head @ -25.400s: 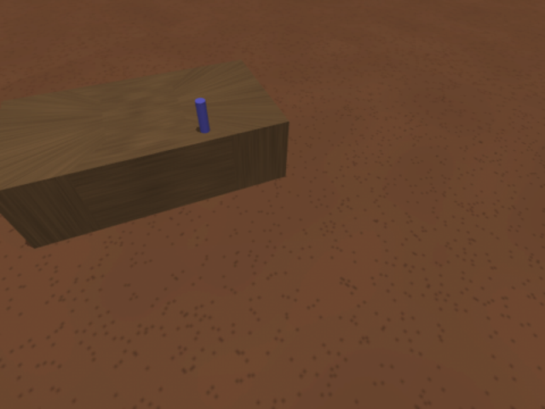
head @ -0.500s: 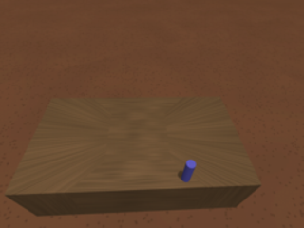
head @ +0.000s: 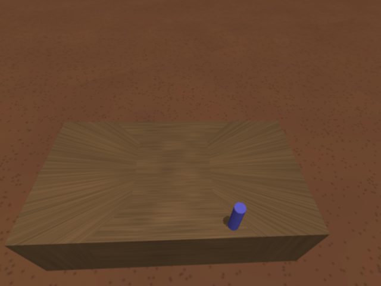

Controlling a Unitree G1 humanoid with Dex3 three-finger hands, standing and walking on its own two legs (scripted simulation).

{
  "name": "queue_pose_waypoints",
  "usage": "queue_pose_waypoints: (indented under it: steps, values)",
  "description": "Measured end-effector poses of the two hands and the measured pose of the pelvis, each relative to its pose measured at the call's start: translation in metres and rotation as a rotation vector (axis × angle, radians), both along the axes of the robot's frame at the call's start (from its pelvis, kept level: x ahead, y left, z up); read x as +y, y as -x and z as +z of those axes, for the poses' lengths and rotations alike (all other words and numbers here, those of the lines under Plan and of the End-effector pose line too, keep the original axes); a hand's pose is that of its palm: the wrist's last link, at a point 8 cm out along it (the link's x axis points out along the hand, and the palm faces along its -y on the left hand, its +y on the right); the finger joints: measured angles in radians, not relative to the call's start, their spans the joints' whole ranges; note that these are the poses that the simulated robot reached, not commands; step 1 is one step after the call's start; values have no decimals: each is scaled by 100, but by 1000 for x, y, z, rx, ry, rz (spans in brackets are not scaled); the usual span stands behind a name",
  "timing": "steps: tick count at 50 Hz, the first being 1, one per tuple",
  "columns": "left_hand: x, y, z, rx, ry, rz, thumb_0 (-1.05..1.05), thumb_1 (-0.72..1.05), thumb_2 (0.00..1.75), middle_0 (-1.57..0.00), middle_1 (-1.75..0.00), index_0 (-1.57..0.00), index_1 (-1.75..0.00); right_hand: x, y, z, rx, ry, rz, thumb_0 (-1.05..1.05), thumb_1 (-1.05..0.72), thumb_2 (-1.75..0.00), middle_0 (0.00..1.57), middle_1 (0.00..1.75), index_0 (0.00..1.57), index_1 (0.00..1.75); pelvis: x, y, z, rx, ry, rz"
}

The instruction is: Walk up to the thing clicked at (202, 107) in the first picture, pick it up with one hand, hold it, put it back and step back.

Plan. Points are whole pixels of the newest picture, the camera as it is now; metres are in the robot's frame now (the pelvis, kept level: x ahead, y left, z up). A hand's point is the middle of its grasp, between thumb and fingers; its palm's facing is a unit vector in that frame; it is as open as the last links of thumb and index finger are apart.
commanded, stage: home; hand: right
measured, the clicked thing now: (236, 217) +0.42 -0.18 -0.35
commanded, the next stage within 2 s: stand in 0.04 s
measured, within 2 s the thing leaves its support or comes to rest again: neither
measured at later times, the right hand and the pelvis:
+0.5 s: hand out of the picture +0.08 -0.26 -0.16, palm faces -0.03 +0.94 -0.34, open 11.3 cm; pelvis +0.01 +0.00 +0.00, yaw +1 degrees
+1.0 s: hand out of the picture +0.08 -0.26 -0.16, palm faces -0.04 +0.94 -0.34, open 7.4 cm; pelvis +0.01 -0.01 +0.00, yaw +1 degrees
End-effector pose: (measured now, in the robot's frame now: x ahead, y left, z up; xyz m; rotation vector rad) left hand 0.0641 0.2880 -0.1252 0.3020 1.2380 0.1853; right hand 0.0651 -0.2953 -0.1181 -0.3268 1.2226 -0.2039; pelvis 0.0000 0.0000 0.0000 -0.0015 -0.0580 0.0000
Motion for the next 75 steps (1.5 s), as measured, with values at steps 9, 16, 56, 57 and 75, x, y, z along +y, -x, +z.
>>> queue_pose_waypoints:
  steps: [9, 16, 56, 57, 75]
  values:
    - [1, -7, 3, -13, -6, 4, 1, 91, 90, -20, -31, -21, -31, -3, -2, 0, 5, 1, 1, 0, 51, -6, 6, 6, 6, 6, -1, -2, 1, 2, -1, 4]
    - [2, -7, 4, -6, -9, 8, 1, 91, 89, -20, -31, -21, -30, -4, -3, -1, 11, -2, 4, 0, 32, -25, 14, 18, 14, 18, -2, -3, 1, 6, -2, 6]
    - [-3, -6, 6, -11, -13, 17, 1, 91, 89, -20, -30, -21, -30, -11, -7, -2, 21, -11, 10, 1, -91, -89, 20, 30, 20, 30, -10, -6, 1, 9, -1, 18]
    - [-3, -6, 6, -12, -14, 17, 1, 91, 89, -20, -30, -21, -30, -11, -7, -2, 21, -12, 11, 1, -91, -89, 20, 30, 20, 30, -10, -6, 1, 9, -1, 18]
    - [-3, -6, 7, -4, -16, 21, 1, 91, 89, -20, -30, -21, -30, -11, -12, -2, 21, -15, 18, 1, -91, -89, 20, 30, 20, 30, -11, -9, 1, 13, -2, 20]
